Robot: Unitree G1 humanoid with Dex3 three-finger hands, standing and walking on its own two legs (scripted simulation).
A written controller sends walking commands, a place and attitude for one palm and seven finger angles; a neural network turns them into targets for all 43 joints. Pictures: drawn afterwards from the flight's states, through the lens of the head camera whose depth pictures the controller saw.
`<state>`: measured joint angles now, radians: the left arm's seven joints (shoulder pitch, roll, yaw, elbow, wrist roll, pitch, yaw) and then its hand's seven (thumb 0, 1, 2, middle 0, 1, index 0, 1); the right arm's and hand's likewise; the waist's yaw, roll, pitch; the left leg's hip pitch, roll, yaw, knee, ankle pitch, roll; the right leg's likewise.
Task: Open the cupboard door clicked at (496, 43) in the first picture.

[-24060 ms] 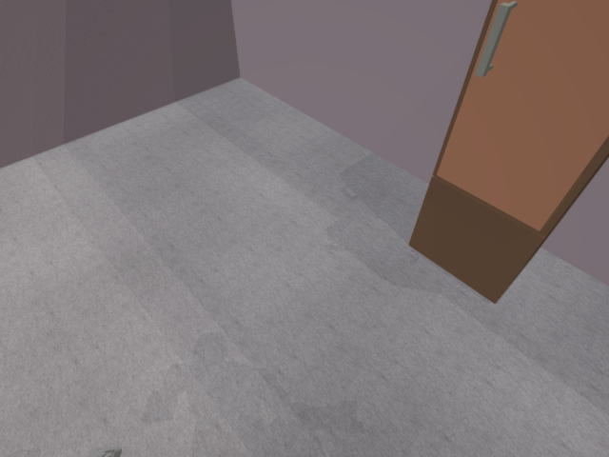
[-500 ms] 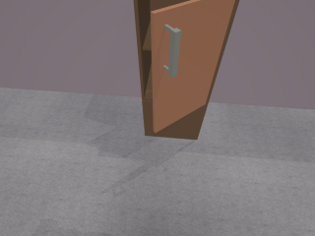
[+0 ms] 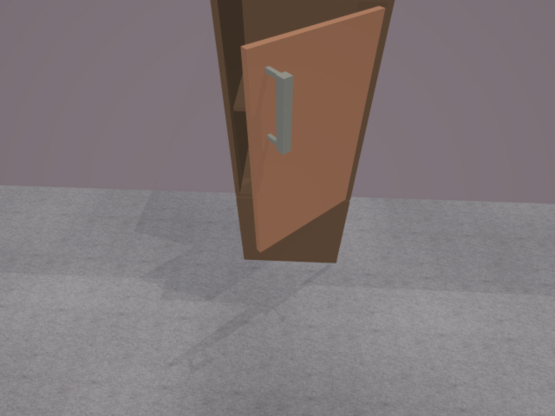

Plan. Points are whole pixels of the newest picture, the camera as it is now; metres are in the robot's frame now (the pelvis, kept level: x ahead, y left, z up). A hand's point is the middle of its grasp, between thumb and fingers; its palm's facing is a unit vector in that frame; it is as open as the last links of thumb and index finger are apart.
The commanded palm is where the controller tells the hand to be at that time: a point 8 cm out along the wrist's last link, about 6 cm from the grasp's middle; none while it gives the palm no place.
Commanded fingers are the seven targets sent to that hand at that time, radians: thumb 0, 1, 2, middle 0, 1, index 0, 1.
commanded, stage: let the arm hang, fingers relaxed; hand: left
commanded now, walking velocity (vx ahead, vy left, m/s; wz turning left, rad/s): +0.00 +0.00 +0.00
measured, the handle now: (277, 111) +0.63 +0.03 +0.12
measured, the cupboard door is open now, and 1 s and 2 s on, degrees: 41 41 41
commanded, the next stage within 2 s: look to check the result in 0.04 s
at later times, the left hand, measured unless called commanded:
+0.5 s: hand out of the picture -0.02 +0.15 -0.17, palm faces +0.06 -0.98 -0.20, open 7.3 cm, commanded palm none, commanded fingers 0.00 0.90 0.90 -0.20 -0.30 -0.20 -0.30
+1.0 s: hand out of the picture +0.02 +0.16 -0.18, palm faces +0.01 -0.98 -0.20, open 7.3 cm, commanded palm none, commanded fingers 0.00 0.90 0.90 -0.20 -0.30 -0.20 -0.30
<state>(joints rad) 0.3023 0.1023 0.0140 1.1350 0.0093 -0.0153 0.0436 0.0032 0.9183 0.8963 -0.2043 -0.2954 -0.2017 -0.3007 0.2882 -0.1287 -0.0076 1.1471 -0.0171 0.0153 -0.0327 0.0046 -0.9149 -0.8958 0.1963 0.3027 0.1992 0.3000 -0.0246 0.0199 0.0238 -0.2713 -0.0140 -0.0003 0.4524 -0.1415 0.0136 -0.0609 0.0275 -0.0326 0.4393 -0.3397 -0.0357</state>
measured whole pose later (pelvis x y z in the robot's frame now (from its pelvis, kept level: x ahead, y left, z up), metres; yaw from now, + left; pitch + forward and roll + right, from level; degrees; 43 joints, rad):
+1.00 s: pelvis +0.02 -0.01 +0.00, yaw -4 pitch -2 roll +0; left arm 0.30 0.13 0.05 1.10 0.02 0.02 0.03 0.00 0.91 0.90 -0.20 -0.30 -0.20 -0.30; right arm 0.20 -0.16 -0.04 1.10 -0.01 0.04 -0.05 0.00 -0.91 -0.90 0.20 0.30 0.20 0.30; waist 0.00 0.02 0.07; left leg -0.28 0.05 0.05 0.55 -0.24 -0.01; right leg -0.06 0.08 0.03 0.46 -0.37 -0.06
